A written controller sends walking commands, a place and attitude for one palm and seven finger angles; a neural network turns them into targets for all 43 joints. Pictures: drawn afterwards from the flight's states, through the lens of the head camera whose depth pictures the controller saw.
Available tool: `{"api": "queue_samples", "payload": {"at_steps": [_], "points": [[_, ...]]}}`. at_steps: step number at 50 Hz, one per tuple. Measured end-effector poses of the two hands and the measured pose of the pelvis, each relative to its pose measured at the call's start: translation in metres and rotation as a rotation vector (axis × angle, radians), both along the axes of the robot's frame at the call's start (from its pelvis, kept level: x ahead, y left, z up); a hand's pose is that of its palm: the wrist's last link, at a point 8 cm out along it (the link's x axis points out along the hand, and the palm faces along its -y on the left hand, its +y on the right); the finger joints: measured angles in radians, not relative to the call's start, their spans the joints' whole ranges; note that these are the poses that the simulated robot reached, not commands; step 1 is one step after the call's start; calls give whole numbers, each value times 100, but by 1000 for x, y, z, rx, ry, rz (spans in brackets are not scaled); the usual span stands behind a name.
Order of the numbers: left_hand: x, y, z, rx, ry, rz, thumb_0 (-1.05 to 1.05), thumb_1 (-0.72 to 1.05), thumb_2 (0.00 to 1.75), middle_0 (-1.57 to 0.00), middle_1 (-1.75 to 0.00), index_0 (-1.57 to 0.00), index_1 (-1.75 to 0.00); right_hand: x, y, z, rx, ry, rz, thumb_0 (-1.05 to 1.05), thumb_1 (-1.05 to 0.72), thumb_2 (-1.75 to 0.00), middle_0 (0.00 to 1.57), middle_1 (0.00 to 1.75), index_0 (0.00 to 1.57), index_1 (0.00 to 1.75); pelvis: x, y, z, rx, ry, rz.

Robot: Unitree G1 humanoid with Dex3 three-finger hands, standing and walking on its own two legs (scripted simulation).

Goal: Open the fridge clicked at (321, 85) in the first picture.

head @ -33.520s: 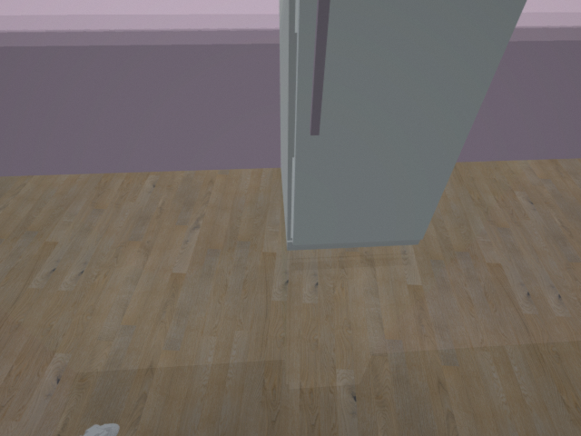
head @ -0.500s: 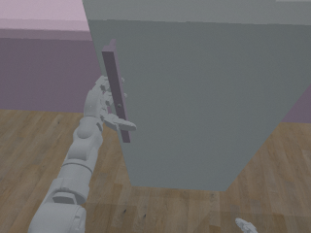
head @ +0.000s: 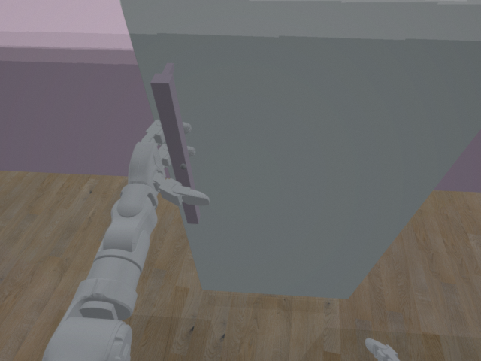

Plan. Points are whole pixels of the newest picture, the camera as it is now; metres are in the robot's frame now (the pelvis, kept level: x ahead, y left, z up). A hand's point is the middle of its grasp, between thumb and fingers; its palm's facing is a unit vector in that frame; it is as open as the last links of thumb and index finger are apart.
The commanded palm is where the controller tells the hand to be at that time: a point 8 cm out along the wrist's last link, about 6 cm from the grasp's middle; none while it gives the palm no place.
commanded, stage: slide the fingers in behind the handle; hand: left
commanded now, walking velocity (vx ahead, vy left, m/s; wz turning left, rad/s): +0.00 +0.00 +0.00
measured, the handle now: (184, 158) +0.46 +0.11 +0.09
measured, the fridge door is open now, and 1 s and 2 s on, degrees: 0 0 0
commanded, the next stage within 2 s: grip the handle and tug to test in 0.06 s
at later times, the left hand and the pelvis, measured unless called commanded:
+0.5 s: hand (184, 163) +0.40 +0.10 +0.13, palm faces -0.05 -1.00 -0.01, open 11.1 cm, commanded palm +0.38 +0.15 +0.13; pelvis +0.00 +0.00 +0.00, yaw +0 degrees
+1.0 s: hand (186, 166) +0.40 +0.10 +0.12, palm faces -0.07 -1.00 +0.01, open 6.1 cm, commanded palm +0.38 +0.16 +0.13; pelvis +0.00 +0.01 +0.00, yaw -1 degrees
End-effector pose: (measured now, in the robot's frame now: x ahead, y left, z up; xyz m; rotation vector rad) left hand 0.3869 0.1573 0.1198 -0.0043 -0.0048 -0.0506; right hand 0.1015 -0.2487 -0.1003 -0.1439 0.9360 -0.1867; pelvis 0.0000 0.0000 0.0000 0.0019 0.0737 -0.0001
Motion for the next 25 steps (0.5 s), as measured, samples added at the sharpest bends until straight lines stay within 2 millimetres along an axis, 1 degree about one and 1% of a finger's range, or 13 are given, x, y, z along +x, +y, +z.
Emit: {"api": "queue_samples", "payload": {"at_steps": [8, 14, 19, 25], "points": [[-2, 2, 4, 3, -21, -2, -1, -50, 30, -30, -120, -30, -120, 2, 2, 0, 6, -8, 1, 1, -90, -90, 20, 30, 20, 30, 1, 2, 0, 0, 1, -3], [-4, -7, 0, 8, 1, -20, -1, -46, 32, -31, -121, -31, -121, 3, 6, -2, 12, 0, 10, 1, -90, -90, 20, 30, 20, 30, 0, 3, 0, -2, -2, 5], [1, -6, -1, -4, 6, 2, -1, -32, 37, -32, -123, -32, -123, 0, 8, -1, 9, 3, 8, 1, -90, -90, 20, 30, 20, 30, -2, 3, 0, 0, -1, 0], [-1, -3, 8, 11, -36, -2, -1, -8, 48, -35, -126, -35, -126, -5, 8, -1, 15, 4, -1, 1, -90, -90, 20, 30, 20, 30, -1, 5, 0, -2, 0, -7]]}}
